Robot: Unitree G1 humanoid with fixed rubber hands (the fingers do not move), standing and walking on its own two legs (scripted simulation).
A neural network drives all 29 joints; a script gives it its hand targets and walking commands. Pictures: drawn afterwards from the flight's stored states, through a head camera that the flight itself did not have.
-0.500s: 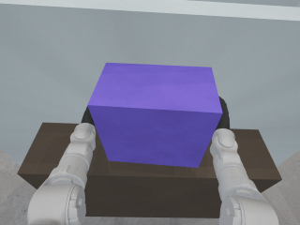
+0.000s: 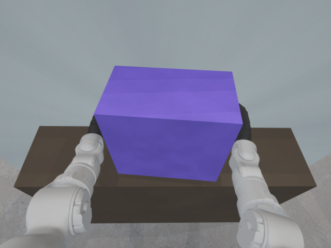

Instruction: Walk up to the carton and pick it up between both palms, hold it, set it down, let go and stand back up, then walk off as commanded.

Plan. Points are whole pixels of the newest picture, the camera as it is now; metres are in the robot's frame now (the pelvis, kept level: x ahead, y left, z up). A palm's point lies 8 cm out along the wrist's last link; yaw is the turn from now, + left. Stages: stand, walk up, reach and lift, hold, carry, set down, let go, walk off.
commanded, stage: set down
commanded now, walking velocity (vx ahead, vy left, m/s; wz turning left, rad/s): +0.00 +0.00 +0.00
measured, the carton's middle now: (169, 127) +0.42 -0.03 +0.03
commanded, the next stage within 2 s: none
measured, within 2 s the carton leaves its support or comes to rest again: rests again in 0.64 s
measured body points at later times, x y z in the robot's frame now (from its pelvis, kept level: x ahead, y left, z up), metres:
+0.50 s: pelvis -0.02 +0.00 -0.01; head +0.09 +0.00 +0.43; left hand +0.43 +0.16 +0.00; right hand +0.39 -0.22 +0.00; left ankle -0.02 +0.14 -0.74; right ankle -0.01 -0.15 -0.74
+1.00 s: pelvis -0.04 +0.00 -0.04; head +0.07 +0.00 +0.40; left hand +0.45 +0.18 +0.02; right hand +0.42 -0.24 +0.02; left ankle -0.02 +0.14 -0.74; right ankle -0.01 -0.15 -0.74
